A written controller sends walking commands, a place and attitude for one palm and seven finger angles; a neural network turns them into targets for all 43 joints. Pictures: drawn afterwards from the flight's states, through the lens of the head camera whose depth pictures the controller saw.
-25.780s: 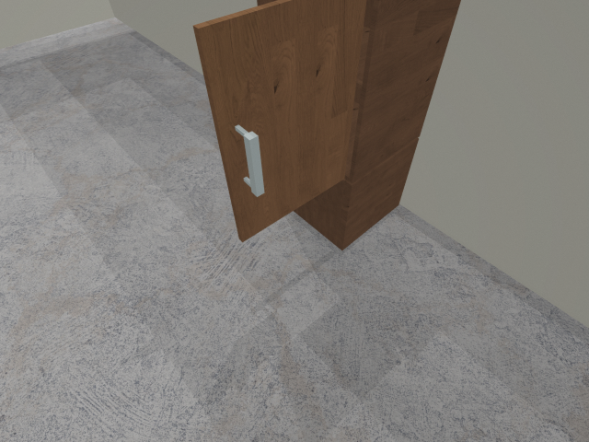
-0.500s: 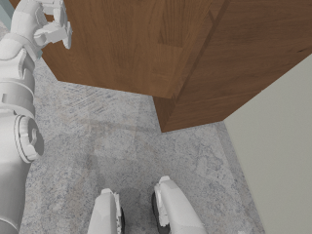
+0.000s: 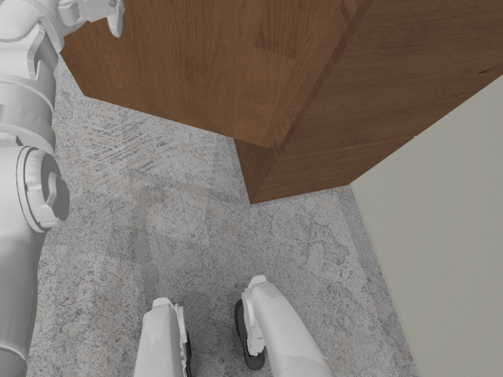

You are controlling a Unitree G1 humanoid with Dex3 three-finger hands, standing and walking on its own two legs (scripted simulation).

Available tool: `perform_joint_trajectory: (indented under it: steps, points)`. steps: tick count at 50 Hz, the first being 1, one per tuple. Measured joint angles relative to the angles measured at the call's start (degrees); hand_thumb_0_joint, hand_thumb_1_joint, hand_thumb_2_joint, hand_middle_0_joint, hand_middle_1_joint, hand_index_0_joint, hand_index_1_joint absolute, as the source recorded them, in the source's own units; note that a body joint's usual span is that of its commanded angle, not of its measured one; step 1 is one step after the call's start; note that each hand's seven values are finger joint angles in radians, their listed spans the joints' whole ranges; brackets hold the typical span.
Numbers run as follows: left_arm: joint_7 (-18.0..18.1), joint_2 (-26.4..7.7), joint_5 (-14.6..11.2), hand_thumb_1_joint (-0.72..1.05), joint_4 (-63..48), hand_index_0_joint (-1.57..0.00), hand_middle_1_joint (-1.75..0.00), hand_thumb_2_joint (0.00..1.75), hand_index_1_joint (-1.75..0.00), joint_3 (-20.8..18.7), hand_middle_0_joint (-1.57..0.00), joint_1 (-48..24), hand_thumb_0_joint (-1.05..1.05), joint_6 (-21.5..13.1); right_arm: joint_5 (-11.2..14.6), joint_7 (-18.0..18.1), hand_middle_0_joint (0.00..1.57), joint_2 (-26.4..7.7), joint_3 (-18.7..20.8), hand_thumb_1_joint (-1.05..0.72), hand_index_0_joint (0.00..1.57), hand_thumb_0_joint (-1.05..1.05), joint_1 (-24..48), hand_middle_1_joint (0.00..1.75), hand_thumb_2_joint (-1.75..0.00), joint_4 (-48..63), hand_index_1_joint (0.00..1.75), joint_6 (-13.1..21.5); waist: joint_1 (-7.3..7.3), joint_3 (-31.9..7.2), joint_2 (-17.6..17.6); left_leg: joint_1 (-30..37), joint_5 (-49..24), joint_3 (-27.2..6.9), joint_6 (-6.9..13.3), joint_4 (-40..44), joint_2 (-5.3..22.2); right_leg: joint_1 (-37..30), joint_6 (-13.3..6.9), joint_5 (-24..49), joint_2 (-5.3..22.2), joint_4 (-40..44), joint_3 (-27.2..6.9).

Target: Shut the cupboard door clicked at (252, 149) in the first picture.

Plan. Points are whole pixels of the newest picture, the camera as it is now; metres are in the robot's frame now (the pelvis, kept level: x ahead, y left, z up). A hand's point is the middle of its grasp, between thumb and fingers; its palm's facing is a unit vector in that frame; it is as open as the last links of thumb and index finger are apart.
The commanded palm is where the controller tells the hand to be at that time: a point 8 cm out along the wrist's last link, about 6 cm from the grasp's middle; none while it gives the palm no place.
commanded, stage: pull the fist back off the door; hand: left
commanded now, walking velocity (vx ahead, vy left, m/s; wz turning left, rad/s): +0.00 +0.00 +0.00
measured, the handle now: out of the picture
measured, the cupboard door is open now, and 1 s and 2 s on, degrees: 63 60 60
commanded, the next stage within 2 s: draw the hand back to the body in 0.84 s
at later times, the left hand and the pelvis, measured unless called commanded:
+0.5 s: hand (127, 4) +0.58 +0.07 +0.12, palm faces +0.08 -1.00 -0.04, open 3.1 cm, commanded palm +0.53 +0.12 +0.11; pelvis +0.02 -0.02 +0.04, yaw +0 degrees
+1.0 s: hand (128, 50) +0.53 +0.08 +0.11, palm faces +0.04 -1.00 -0.03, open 3.1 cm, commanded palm +0.47 +0.14 +0.12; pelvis +0.02 -0.01 +0.04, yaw +2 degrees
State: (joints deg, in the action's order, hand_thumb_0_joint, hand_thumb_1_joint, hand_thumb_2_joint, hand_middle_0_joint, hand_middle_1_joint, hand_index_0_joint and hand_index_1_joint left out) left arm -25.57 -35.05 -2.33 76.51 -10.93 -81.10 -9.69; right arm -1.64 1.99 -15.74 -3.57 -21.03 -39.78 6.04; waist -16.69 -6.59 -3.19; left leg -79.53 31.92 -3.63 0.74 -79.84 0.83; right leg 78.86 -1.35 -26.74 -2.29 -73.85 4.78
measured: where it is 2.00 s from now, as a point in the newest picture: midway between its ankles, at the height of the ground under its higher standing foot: (217, 360)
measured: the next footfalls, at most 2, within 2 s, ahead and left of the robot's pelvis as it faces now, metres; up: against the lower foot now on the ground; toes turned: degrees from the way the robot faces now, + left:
none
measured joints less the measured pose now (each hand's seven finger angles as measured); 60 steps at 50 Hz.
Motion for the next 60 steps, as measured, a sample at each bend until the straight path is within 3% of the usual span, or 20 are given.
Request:
perform_joint_trajectory:
  steps: [5,8,11,14,18,23,28,36,41,46,51,56,60]
  points:
    - [18.4,5.61,-0.53,0.91,-1.5,-1.3,-1.5,0.96,-1.5,-7.97,-1.29,1.16,0.03,-0.27,-2.12,-2.86,0.2,0.83,0.14,-0.91,0.2,0.01,-2.04,0.3,-0.9,2.53,0.3,-0.89,0.25,-0.52,-0.38,-0.69,-0.13,0.36,-0.18,0.37,0.2,0.95,0.09,0.22,-0.17,0.18,-0.37]
    - [29.13,8.79,3.36,0.89,-5.34,-1.3,-1.5,0.93,-1.5,-9.5,-1.29,5.05,0.02,-3.55,-3.76,-5.29,0.2,1.78,0.59,-0.91,0.2,0.01,-3.34,0.3,-0.9,3.67,0.3,-1.54,0.42,-1.21,-0.92,-0.48,-0.28,0.84,-0.34,1.16,0.3,1.11,0.04,0.31,-0.26,0.55,-0.86]
    - [33.97,10.53,7.65,0.89,-8.13,-1.3,-1.5,0.92,-1.5,-8.33,-1.29,9.72,0.02,-7.49,-4.36,-7.32,0.2,2.81,1.13,-0.91,0.2,0.01,-3.94,0.3,-0.9,3.65,0.3,-2.85,0.84,-1.38,-1.35,1.21,-0.15,1.55,-0.47,2.19,0.49,-0.03,-0.08,0.14,-0.45,0.96,-1.56]
    - [33.06,11.52,8.4,0.89,-7.55,-1.3,-1.5,0.91,-1.5,-7.71,-1.29,12.33,0.02,-8.51,-3.8,-7.89,0.2,3.54,1.12,-0.91,0.2,0.01,-3.92,0.3,-0.9,3.18,0.3,-4.66,1.22,-0.82,-1.42,4.31,-0.31,2.09,-0.54,4.04,0.6,-2.66,-0.22,0.14,-0.57,2.17,-2.12]
    - [30.55,13.13,5.48,0.89,-6.33,-1.3,-1.5,0.9,-1.5,-9.13,-1.29,14.78,0.02,-7.84,-2.69,-7.15,0.2,3.49,1.12,-0.91,0.2,0.01,-4.36,0.3,-0.9,3.48,0.3,-5.87,1.77,-0.78,-1.45,8.68,-1.04,2.48,-0.77,7.43,0.71,-6.63,-0.51,0.62,-0.71,4.9,-2.58]
    - [30.56,14.61,3.76,0.89,-6.63,-1.3,-1.5,0.9,-1.5,-10.77,-1.29,18.5,0.02,-11.98,-2.41,-6.47,0.2,2.29,1.89,-0.91,0.2,0.01,-4.75,0.3,-0.9,4.11,0.3,-5.72,2.86,-1.62,-0.86,13.09,-1.5,2.91,-1.15,10.53,0.86,-10.53,-0.92,0.8,-0.91,7.18,-3.06]
    - [29.63,15.42,4.05,0.9,-8.08,-1.3,-1.5,0.9,-1.5,-7.36,-1.29,23.27,0.02,-15.39,-1.92,-6.61,0.2,0.96,3.54,-0.91,0.2,0.01,-3.98,0.3,-0.9,4.2,0.3,-6.45,4.76,-2.09,0.19,15.46,-1.56,2.82,-1.47,11.65,0.56,-12.7,-1.27,0.37,-0.62,7.6,-2.99]
    - [27.82,20.85,-0.44,0.9,-14.33,-1.3,-1.5,0.9,-1.5,-2.68,-1.29,31.86,0.02,-17.08,-0.78,-5.19,0.2,-0.33,5.36,-0.91,0.2,0.01,0.2,0.3,-0.9,3.92,0.3,-6.88,7.36,-0.8,1.73,17.18,-2.07,1.77,-1.59,12.31,-0.35,-14.96,-1.32,0.2,0.3,8.13,-2.01]
    - [29.09,23.07,0.45,0.9,-17.62,-1.3,-1.5,0.9,-1.5,0.27,-1.3,33.6,0.02,-20.25,-0.73,-4.46,0.19,0.0,5.81,-0.91,0.2,0.01,3.31,0.3,-0.9,3.14,0.3,-6.37,7.9,-1.19,1.91,17.73,-1.78,1.58,-1.47,11.75,-0.76,-15.68,-1.12,-0.25,0.71,7.58,-1.84]
    - [30.45,22.43,2.13,0.89,-12.13,-1.3,-1.5,0.9,-1.5,0.6,-1.3,29.36,0.02,-18.17,-0.54,-4.14,0.19,1.0,4.55,-0.91,0.2,0.01,5.47,0.3,-0.9,3.18,0.3,-7.17,7.35,-1.61,1.44,18.15,-1.71,1.74,-1.15,11.5,-1.01,-16.11,-0.84,-0.35,0.95,7.32,-1.99]
    - [30.25,21.51,0.82,0.89,-11.11,-1.3,-1.5,0.9,-1.5,-3.06,-1.3,28.51,0.02,-16.45,-0.66,-4.09,0.2,2.39,3.36,-0.91,0.2,0.01,4.82,0.3,-0.9,4.45,0.3,-7.52,6.89,-1.65,1.39,18.07,-2.02,2.71,-0.89,11.91,-0.82,-15.58,-0.62,0.18,0.74,7.48,-2.94]
    - [28.0,22.31,-1.09,0.9,-26.19,-1.3,-1.5,0.9,-1.5,-3.4,-1.29,41.26,0.02,-17.59,0.16,-4.52,0.2,3.01,3.78,-0.91,0.2,0.01,1.48,0.3,-0.9,5.48,0.3,-8.44,9.08,-1.74,0.76,22.6,-2.33,4.6,-0.64,15.06,-0.26,-19.14,-0.27,0.91,0.1,9.99,-4.88]
    - [25.64,22.98,-3.23,0.9,-35.36,-1.3,-1.5,0.9,-1.5,-0.45,-1.29,51.89,0.02,-14.0,1.93,-3.91,0.2,2.86,3.64,-0.91,0.2,0.01,-0.69,0.3,-0.9,5.49,0.3,-9.46,11.5,-1.12,0.17,29.94,-3.63,4.88,-0.39,20.13,-0.39,-26.43,0.04,2.02,0.18,14.82,-5.29]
